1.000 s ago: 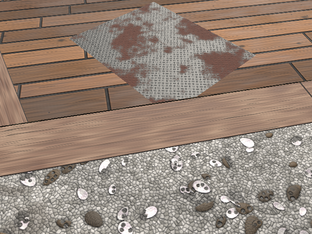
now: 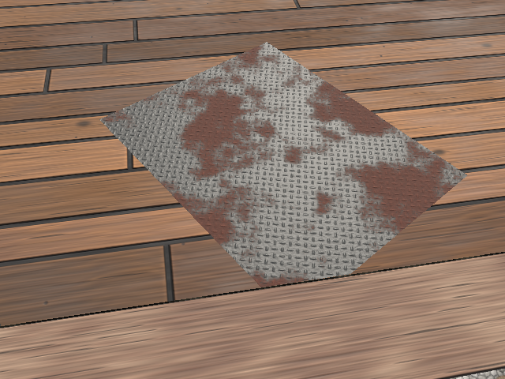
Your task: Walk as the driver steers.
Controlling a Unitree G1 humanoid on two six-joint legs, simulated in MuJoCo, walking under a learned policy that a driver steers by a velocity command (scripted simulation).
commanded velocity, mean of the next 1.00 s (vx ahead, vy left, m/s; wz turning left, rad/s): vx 0.18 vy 0.00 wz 0.31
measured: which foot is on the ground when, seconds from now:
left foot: down 0.00-0.38, up 0.40-0.82, down 0.84-1.00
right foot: up 0.00-0.34, down 0.36-0.84, up 0.86-1.00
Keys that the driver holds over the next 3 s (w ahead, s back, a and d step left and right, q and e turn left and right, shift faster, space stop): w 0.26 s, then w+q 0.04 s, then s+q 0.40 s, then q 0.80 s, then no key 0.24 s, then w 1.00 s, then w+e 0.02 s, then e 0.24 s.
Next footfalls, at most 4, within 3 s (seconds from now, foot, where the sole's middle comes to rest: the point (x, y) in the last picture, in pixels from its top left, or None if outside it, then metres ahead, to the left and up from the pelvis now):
0.36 right None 0.39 -0.16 -0.78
0.84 left None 0.30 0.07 -0.78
1.32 right None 0.34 -0.16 -0.78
1.74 left None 0.18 0.07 -0.78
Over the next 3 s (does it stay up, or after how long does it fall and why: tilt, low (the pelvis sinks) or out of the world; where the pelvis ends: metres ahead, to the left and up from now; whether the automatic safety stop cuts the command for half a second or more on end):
stays up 0.59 0.29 0.00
